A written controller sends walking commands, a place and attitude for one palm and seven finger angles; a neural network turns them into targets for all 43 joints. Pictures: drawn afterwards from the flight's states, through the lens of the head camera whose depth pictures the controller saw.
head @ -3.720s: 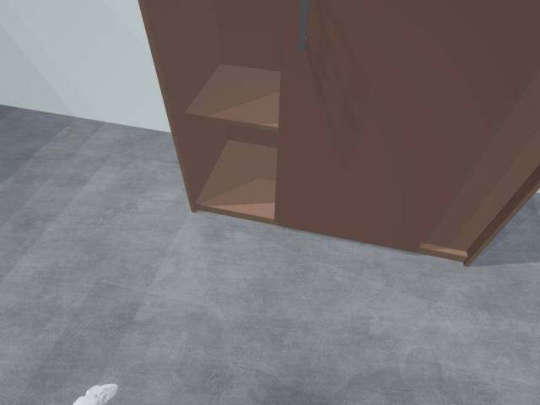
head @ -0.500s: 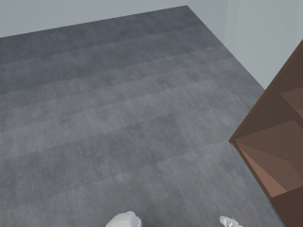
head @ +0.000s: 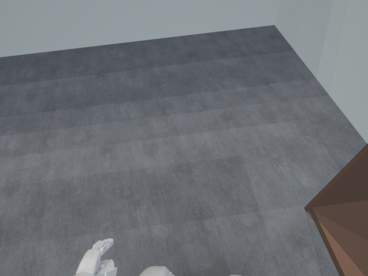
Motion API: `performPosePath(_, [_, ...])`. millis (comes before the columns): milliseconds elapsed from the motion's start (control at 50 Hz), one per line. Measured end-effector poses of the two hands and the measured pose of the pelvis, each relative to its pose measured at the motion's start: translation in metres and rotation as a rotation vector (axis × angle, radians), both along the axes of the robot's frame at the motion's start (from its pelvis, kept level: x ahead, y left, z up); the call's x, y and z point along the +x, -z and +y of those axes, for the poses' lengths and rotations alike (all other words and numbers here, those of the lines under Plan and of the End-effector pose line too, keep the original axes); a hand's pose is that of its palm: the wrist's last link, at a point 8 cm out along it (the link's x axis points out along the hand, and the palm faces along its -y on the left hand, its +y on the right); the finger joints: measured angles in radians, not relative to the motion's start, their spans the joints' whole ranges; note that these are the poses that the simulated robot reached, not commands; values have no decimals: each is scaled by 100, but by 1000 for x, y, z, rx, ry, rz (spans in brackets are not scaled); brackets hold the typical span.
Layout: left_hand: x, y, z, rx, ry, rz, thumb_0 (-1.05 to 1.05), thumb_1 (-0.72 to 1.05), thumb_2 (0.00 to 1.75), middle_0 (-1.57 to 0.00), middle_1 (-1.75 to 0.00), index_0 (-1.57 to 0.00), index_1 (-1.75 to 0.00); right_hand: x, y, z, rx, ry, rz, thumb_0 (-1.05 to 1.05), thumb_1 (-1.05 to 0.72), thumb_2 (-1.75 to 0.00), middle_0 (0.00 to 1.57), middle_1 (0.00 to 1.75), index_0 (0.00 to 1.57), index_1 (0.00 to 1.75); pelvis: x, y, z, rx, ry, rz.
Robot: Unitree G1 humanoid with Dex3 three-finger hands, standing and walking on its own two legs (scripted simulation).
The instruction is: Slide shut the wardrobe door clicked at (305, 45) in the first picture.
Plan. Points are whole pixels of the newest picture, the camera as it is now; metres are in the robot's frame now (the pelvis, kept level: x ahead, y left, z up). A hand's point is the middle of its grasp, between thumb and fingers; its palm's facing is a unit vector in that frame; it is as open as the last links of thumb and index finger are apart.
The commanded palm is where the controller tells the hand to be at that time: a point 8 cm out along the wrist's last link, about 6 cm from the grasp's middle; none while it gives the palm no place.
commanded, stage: walk to a spot facing it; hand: right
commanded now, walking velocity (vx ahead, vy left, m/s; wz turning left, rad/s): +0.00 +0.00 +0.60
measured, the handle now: out of the picture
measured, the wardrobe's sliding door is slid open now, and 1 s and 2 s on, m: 0.40 0.40 0.40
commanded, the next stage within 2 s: turn to face it in 1.54 s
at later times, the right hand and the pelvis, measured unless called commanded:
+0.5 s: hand (245, 266) +0.17 -0.13 -0.13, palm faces -0.27 +0.92 -0.29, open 7.4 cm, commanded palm none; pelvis +0.00 +0.04 +0.01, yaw +18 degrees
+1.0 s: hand (257, 251) +0.20 -0.17 -0.17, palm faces -0.48 +0.86 -0.17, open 7.4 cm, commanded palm none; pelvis +0.07 +0.00 +0.01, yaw +35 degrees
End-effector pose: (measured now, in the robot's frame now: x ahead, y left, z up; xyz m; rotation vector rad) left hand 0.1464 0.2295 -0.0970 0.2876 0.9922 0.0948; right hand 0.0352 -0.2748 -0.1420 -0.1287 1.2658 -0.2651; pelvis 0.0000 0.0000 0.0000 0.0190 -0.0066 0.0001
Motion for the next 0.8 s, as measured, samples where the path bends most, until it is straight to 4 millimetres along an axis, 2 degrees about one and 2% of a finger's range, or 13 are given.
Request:
performPosePath(80, [-35,-3,1,1,-77,62,0,90,90,-20,-30,-20,-30,20,-9,-5,15,-63,-1,0,-91,-90,20,30,19,30,2,-9,-6,11,-42,3])
performPosePath(180, [-83,6,10,-24,-199,140,0,90,90,-21,-30,-20,-30,46,-18,6,22,-149,8,0,-91,-90,20,30,19,30,4,-13,-7,5,-112,13])
performPosePath(280, [-133,24,27,-64,-330,211,0,90,90,-21,-30,-20,-30,83,-24,35,7,-274,-5,0,-91,-90,20,30,19,30,3,-9,4,-13,-190,19])
performPosePath(360, [-172,49,49,-99,-423,261,0,90,90,-21,-30,-20,-30,115,-24,67,-31,-376,-70,0,-91,-90,20,30,19,30,3,5,23,-31,-249,19])
performPosePath(420, [-191,53,58,-101,-467,310,1,91,90,-20,-30,-20,-30,128,-33,86,-43,-414,-109,0,-91,-90,20,30,20,30,2,2,30,-31,-269,12])
performPosePath(500, [-193,44,65,-106,-506,295,1,91,90,-20,-30,-19,-30,135,-41,102,-43,-445,-120,0,-91,-90,20,30,20,30,2,-7,37,-41,-315,5])
performPosePath(640, [-177,29,68,-97,-541,201,1,91,90,-20,-30,-19,-30,139,-37,114,-2,-502,-100,0,-91,-90,21,30,20,30,5,-12,37,-30,-385,6])
performPosePath(720, [-159,20,65,-79,-543,156,1,91,90,-20,-30,-19,-30,137,-29,107,27,-510,-76,0,-90,-90,21,30,20,30,14,-12,30,-17,-421,8])
performPosePath(800, [-134,7,60,-46,-545,98,1,91,90,-20,-30,-19,-30,136,-18,89,46,-509,-24,0,-90,-90,21,30,20,30,30,-11,18,-10,-463,11])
